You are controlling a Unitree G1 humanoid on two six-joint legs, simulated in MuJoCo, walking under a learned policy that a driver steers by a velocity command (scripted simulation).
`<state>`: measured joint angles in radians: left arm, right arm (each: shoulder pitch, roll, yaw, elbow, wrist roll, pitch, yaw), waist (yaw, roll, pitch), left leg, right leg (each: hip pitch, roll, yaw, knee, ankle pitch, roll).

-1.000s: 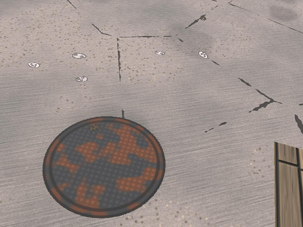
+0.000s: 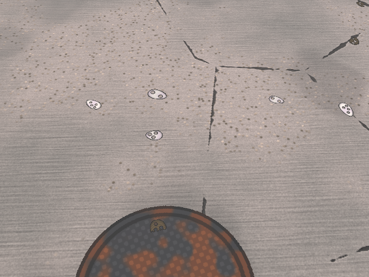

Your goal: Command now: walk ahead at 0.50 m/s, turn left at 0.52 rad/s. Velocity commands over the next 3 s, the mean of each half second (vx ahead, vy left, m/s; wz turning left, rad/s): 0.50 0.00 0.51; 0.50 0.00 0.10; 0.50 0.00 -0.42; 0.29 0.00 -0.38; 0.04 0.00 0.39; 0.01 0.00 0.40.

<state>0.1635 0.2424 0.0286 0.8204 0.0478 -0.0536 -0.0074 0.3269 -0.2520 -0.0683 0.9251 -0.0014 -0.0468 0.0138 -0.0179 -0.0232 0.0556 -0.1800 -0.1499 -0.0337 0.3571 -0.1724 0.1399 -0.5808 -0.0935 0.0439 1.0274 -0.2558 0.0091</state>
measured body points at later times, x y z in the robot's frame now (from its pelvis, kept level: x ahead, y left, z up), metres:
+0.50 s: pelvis +0.29 -0.04 +0.00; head +0.31 -0.05 +0.45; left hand +0.29 +0.24 -0.11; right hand +0.45 -0.29 -0.13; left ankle +0.24 +0.08 -0.66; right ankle +0.31 -0.13 -0.74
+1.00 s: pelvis +0.53 +0.08 +0.00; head +0.54 +0.10 +0.45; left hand +0.50 +0.34 -0.14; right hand +0.65 -0.16 -0.12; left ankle +0.50 +0.13 -0.74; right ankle +0.58 -0.06 -0.66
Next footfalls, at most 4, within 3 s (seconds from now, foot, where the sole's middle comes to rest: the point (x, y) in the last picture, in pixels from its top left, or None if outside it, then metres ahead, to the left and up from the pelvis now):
0.28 right None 0.35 -0.13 -0.78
0.78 left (145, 258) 0.54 0.15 -0.78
1.32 right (171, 180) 0.87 0.06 -0.78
1.82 left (140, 128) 1.16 0.20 -0.78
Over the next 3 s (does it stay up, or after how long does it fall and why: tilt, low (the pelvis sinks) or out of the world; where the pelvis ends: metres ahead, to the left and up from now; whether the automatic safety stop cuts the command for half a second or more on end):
stays up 0.99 0.16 0.00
